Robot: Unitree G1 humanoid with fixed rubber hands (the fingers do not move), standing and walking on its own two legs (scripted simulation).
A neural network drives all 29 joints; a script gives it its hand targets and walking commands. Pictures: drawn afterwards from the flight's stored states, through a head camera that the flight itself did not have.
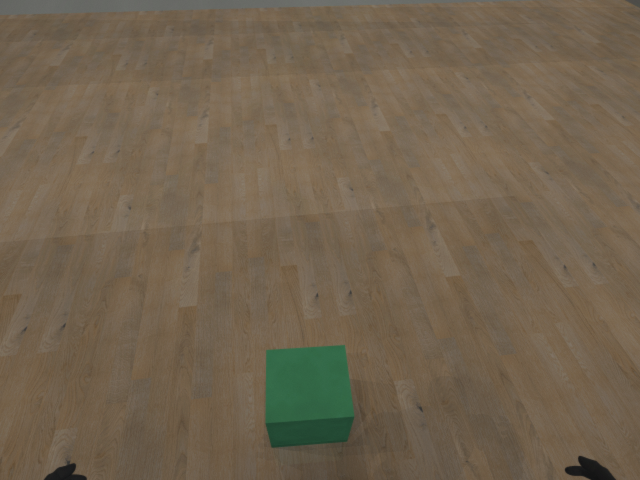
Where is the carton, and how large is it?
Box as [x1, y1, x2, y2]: [265, 345, 353, 447]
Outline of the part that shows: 344,345 266,350 265,422 272,447 346,441 353,419 353,409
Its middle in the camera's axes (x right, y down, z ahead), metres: -0.03 +0.44 +1.08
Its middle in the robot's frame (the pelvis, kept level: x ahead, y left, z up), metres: +0.45 +0.04 -0.63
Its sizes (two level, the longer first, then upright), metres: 0.214 0.186 0.225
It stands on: the floor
